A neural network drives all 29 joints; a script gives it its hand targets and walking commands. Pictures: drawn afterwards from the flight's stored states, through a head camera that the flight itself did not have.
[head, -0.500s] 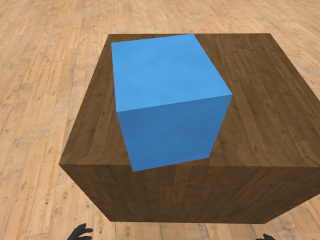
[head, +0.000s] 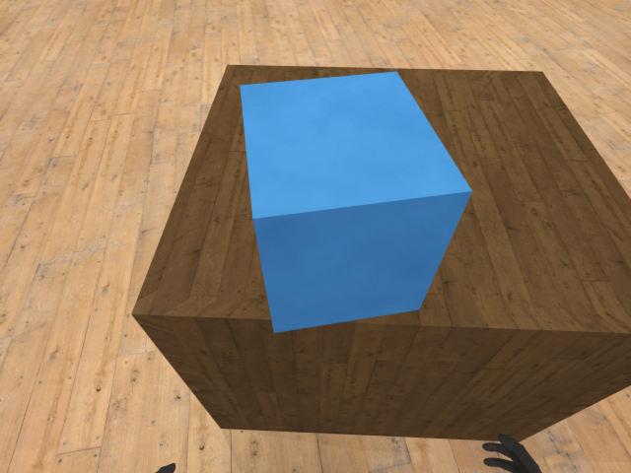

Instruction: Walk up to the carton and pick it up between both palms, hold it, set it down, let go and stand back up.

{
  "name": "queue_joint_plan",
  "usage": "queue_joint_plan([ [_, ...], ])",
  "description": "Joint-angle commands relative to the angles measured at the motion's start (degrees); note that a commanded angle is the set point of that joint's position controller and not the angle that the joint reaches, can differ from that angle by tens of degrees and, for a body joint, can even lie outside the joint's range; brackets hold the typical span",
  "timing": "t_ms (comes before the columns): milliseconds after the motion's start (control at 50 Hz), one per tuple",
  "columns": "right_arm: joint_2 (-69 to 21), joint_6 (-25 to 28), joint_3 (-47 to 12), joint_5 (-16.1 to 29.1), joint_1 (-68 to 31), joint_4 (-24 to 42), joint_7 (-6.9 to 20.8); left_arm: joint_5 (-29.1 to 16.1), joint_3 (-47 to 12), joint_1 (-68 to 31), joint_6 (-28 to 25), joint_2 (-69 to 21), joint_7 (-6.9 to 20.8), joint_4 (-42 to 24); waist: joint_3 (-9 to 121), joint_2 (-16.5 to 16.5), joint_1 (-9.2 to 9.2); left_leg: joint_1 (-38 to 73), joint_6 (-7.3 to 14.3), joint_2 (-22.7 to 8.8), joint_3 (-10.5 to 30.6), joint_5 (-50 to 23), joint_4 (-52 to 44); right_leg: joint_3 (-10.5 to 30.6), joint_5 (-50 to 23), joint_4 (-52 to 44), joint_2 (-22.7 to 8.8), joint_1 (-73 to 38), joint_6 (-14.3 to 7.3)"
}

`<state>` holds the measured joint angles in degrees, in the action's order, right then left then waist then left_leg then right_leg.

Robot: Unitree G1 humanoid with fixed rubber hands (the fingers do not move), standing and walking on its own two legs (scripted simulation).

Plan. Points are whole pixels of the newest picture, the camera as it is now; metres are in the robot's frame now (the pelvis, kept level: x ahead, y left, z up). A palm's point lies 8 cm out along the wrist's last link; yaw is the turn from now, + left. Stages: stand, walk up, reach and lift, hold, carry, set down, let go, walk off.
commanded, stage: walk up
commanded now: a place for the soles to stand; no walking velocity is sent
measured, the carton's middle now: (334, 203) +0.45 +0.01 +0.08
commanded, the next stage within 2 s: stand in 0.16 s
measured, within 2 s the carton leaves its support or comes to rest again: neither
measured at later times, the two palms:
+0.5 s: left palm out of the picture +0.04 +0.25 -0.12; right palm out of the picture +0.04 -0.25 -0.11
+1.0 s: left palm (168, 457) +0.15 +0.21 -0.07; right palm (560, 467) +0.14 -0.27 -0.06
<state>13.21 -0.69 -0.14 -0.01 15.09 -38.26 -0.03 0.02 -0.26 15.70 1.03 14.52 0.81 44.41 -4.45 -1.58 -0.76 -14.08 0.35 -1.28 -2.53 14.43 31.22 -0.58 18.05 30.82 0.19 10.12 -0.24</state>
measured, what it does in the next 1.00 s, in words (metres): stands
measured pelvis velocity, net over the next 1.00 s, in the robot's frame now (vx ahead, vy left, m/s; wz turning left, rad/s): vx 0.00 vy -0.02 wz -0.01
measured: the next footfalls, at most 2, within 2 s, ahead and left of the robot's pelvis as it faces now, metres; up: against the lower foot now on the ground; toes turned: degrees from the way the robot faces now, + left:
none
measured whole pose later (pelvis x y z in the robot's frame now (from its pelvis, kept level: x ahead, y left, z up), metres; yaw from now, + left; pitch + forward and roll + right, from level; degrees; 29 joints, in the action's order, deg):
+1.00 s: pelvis +0.00 -0.02 +0.01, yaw -1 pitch -5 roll +1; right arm 13.5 -1.1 2.0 1.9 14.4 -32.2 4.7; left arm 0.2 2.8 13.3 20.0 11.1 -2.8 22.6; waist -3.8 -2.6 -1.2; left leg -6.1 -1.5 -2.2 -3.2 9.8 20.7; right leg -0.4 14.5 22.9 1.2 3.7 -1.7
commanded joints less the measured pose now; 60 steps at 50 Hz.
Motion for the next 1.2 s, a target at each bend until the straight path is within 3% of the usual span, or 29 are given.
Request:
queue_joint_plan([
  [0, 8.9, 1.6, 2.7, -0.2, 1.7, 3.4, -0.4, -0.2, 2.4, 1.8, -1.6, 8.1, -0.4, -3.8, 3.1, 1.5, 0.67, 3.2, 2.5, -5.0, 6.5, -6.5, -6.8, 6.0, -7.5, -8.2, -5.7, 3.5, -1.6],
  [260, 9.3, 2.2, 2.6, -0.4, 3.3, -0.4, -0.5, -0.2, 2.5, 2.4, -2.0, 7.6, -0.4, -2.6, 1.2, 1.0, 0.60, 0.9, 1.8, -4.7, 7.2, -1.3, -9.2, 5.8, -3.2, -9.9, -5.5, 4.1, -2.1],
  [280, 9.7, 2.3, 2.8, -0.2, 2.9, -0.6, -0.5, -0.1, 2.4, 2.7, -2.1, 7.5, -0.4, -2.7, 2.0, 3.5, 0.33, 1.1, 1.6, -4.4, 6.9, -0.3, -8.6, 6.2, -2.1, -9.9, -5.4, 4.0, -2.0],
  [340, 9.1, 2.3, 2.7, -0.1, 3.8, -1.4, -0.4, -0.1, 2.6, 2.4, -2.2, 7.9, -0.5, -2.4, 1.3, 1.8, 0.72, 0.4, 1.6, -4.5, 7.2, 0.4, -8.8, 6.1, -1.2, -10.0, -5.3, 4.5, -2.0],
  [460, 9.2, 2.4, 2.6, -0.2, 4.7, -3.0, -0.6, -0.2, 2.4, 3.3, -2.2, 7.7, -0.7, -1.6, 1.3, 1.5, 0.77, 0.7, 1.6, -4.7, 7.3, -1.4, -8.6, 6.1, -3.3, -9.8, -5.3, 4.6, -2.0],
  [480, 2.0, 7.0, 8.0, -7.5, -36.1, 0.7, 0.4, -3.0, 3.9, -37.3, 6.5, 15.0, -1.4, -12.6, 3.9, 0.2, 1.60, -9.6, -1.1, -1.4, -2.2, 11.5, 0.5, -1.6, 13.7, 1.0, -1.6, 15.8, -2.2],
  [500, 4.1, 6.7, 8.8, -7.1, -27.3, -3.4, 2.0, -3.2, 1.8, -28.3, 11.8, 12.2, -3.3, -13.8, -3.4, -0.3, 3.07, -11.0, -1.0, -0.3, -2.5, 18.9, 1.5, -1.4, 19.3, 1.9, -1.7, 18.8, -2.9],
  [520, 4.5, 5.1, 8.8, -5.8, -25.2, -1.3, 2.7, -3.5, 1.5, -26.4, 15.8, 10.8, -2.9, -14.8, 1.2, -1.9, 1.87, -7.9, -1.5, -1.6, -1.7, 15.0, 3.3, -3.1, 14.9, 4.3, -2.5, 17.2, -2.1],
  [560, 7.3, 3.2, 8.6, -2.9, -16.5, -0.5, 3.6, -1.5, 2.6, -22.0, 21.4, 8.3, -2.6, -21.2, 11.8, 1.7, 1.18, -1.9, -2.2, -1.9, -2.0, 9.0, 3.8, -2.8, 3.5, 4.3, -2.5, 13.8, -1.9],
  [580, 7.7, 2.8, 8.8, -1.2, -13.3, -0.5, 3.9, -0.9, 2.2, -18.9, 23.2, 7.5, -2.4, -24.7, 15.1, 2.5, 1.70, 2.2, -2.2, -2.0, -1.8, 10.3, 2.8, -3.3, 3.4, 2.7, -1.8, 12.6, -2.5],
  [600, 8.0, 2.3, 9.2, -0.4, -10.7, 0.3, 3.8, -1.3, 1.5, -15.8, 24.5, 7.0, -2.3, -25.9, 14.1, 2.4, 2.68, 7.3, -1.8, -2.7, -1.2, 6.9, 2.2, -4.1, 0.6, 0.9, -1.4, 15.2, -2.9],
  [640, 10.0, 1.9, 8.1, 1.8, -4.7, 1.0, 3.6, -0.5, 2.7, -7.3, 25.3, 4.9, -2.7, -28.6, 15.6, 2.9, 2.53, 16.2, -2.7, -1.9, 0.5, -14.0, -0.2, -5.8, -14.8, -1.8, 1.6, 10.1, -2.3],
  [700, 13.0, 1.5, 5.3, 4.0, -4.6, 1.0, 4.6, 2.3, 4.5, -1.7, 25.2, 3.3, -2.8, -29.0, 13.1, 4.6, 2.48, 19.4, -4.2, 0.6, 0.7, -23.9, -3.3, -4.6, -20.0, -6.5, 2.5, 4.3, -1.8],
  [740, 12.7, 1.7, 3.9, 3.9, -6.5, 2.1, 4.3, 3.1, 5.2, -2.2, 24.5, 3.0, -2.5, -27.6, 9.8, 3.3, 1.84, 19.0, -3.9, 1.9, -0.2, -21.5, -5.1, -3.9, -21.1, -8.9, 2.5, 3.0, -0.9],
  [840, 7.5, 2.0, 3.3, 1.7, -8.3, 9.6, 4.1, 2.3, 6.5, -8.7, 20.6, 4.2, -2.9, -28.2, 2.2, 1.1, -0.90, 15.0, -1.7, 2.4, -2.0, -10.3, -11.3, -1.7, -11.8, -14.4, 1.1, 3.5, 0.7],
  [900, 5.7, 1.6, 3.4, 1.8, -7.3, 14.0, 4.7, 0.8, 5.8, -10.9, 17.5, 3.7, -3.9, -30.8, 2.3, 1.0, -1.14, 14.0, -0.9, 2.0, -2.7, -6.9, -12.9, 0.3, -8.8, -15.6, -0.1, 4.5, 0.9],
  [1040, 5.6, 3.6, 3.8, 2.9, -1.1, 18.7, 4.3, -2.2, 4.3, -5.8, 11.2, 3.1, -4.6, -35.4, 6.0, -0.4, -0.03, 17.1, -0.8, 2.3, -2.3, -10.1, -13.4, 1.9, -16.4, -16.6, -0.8, 4.1, 1.8],
  [1180, 6.6, 6.7, 4.1, 3.9, 1.0, 21.6, 3.7, -3.5, 3.7, -0.5, 7.0, 3.0, -4.8, -37.5, 7.5, -1.2, -0.80, 18.5, -1.3, 2.0, -1.9, -16.2, -13.6, 0.9, -18.0, -17.7, 0.7, 2.9, 1.2],
])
